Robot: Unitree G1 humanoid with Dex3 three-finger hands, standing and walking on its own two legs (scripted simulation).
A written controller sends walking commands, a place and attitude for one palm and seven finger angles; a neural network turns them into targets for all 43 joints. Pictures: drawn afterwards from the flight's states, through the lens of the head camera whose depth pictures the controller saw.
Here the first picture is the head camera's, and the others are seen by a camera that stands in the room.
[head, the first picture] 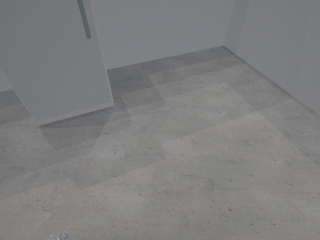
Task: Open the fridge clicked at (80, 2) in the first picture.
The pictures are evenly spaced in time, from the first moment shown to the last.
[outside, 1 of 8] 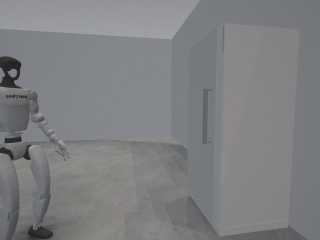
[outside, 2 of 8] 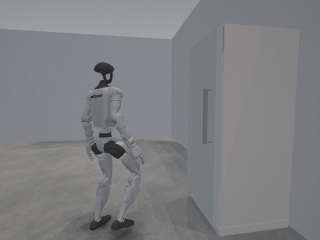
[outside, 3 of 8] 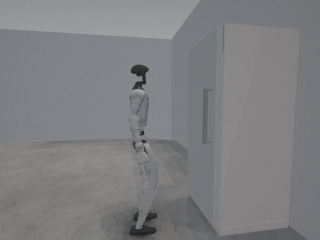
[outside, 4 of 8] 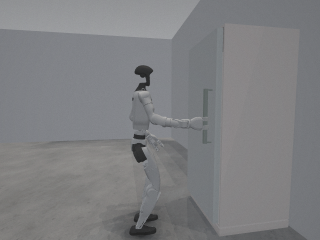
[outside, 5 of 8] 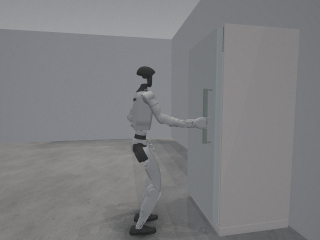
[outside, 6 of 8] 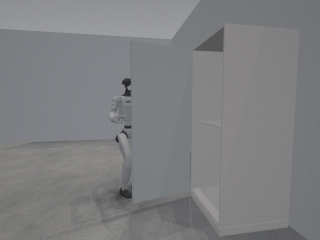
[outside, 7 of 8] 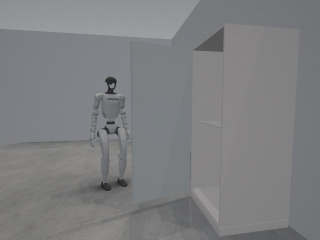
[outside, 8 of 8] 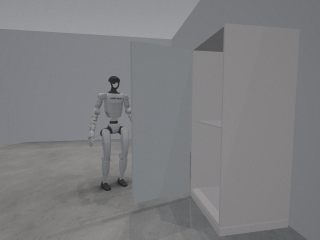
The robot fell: no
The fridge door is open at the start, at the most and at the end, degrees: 0 74 74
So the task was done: yes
